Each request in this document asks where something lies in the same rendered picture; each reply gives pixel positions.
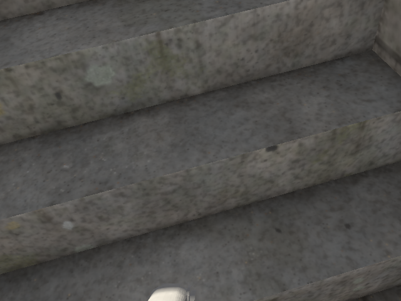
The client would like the left robot thigh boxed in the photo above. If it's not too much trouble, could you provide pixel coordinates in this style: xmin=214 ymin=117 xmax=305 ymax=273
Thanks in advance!
xmin=148 ymin=283 xmax=199 ymax=301

